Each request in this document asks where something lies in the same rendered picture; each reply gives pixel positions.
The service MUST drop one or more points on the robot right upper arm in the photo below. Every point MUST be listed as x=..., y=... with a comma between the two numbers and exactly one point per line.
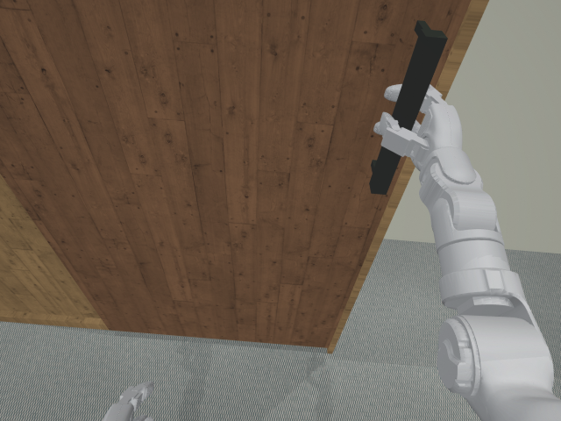
x=500, y=365

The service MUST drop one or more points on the left robot hand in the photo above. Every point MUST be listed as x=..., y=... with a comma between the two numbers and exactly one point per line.
x=129, y=402

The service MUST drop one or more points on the handle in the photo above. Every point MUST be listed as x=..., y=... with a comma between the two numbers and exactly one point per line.
x=428, y=50

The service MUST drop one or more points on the wardrobe door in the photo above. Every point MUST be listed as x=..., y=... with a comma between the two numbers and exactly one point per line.
x=32, y=277
x=201, y=167

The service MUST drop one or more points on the right robot forearm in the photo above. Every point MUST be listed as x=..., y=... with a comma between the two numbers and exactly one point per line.
x=476, y=277

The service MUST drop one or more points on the right robot hand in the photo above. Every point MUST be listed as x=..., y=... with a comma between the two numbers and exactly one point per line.
x=441, y=127

